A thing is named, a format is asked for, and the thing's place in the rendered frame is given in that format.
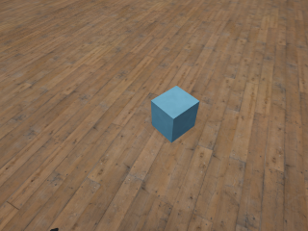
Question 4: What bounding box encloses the carton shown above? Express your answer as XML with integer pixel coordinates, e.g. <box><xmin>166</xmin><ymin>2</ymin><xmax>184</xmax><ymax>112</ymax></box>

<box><xmin>151</xmin><ymin>86</ymin><xmax>200</xmax><ymax>142</ymax></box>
